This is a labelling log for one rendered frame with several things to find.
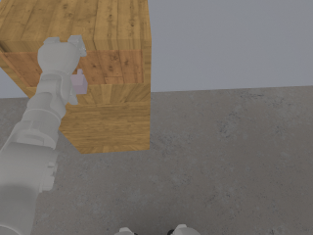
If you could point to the left robot forearm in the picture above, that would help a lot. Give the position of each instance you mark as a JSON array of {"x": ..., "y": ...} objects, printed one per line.
[{"x": 42, "y": 118}]

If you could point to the robot shin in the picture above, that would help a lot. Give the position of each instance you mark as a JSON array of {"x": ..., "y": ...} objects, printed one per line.
[
  {"x": 124, "y": 229},
  {"x": 181, "y": 226}
]

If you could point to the robot left hand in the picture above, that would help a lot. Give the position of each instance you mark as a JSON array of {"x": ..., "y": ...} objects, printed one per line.
[{"x": 55, "y": 55}]

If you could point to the drawer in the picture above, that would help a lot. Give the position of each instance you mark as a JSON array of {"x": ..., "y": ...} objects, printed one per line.
[{"x": 98, "y": 66}]

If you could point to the robot left upper arm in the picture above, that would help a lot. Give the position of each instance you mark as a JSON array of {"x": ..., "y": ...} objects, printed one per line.
[{"x": 25, "y": 171}]

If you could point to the robot right shin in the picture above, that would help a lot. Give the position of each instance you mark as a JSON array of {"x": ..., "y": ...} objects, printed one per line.
[{"x": 181, "y": 226}]

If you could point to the cabinet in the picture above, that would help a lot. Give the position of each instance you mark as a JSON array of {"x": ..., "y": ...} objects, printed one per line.
[{"x": 109, "y": 117}]

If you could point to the robot left shin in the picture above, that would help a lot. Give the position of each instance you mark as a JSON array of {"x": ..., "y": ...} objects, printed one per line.
[{"x": 124, "y": 229}]

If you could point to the handle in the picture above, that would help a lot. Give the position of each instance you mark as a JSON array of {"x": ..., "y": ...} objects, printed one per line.
[{"x": 79, "y": 82}]

